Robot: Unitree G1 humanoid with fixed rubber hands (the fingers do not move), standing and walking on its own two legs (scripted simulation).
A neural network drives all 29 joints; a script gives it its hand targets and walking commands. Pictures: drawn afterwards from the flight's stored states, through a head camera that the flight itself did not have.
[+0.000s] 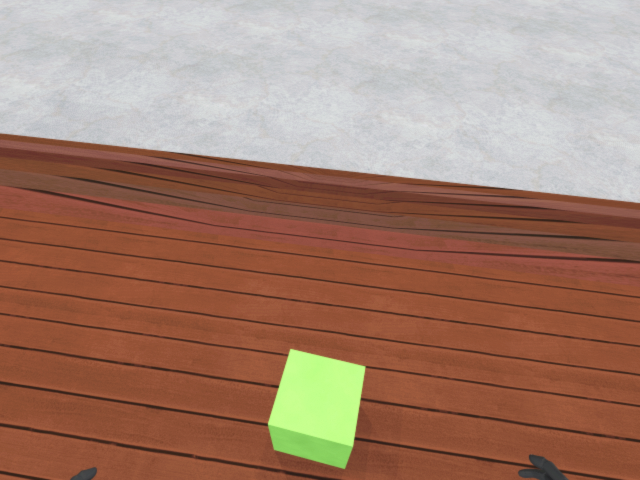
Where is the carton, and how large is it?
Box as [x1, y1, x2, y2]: [268, 349, 365, 468]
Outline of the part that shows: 290,349 268,422 273,447 276,450 344,468 352,447 365,366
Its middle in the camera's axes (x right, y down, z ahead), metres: +0.00 +0.49 +1.08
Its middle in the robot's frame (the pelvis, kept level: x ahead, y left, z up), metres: +0.41 -0.02 -0.66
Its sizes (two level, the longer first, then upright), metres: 0.210 0.200 0.250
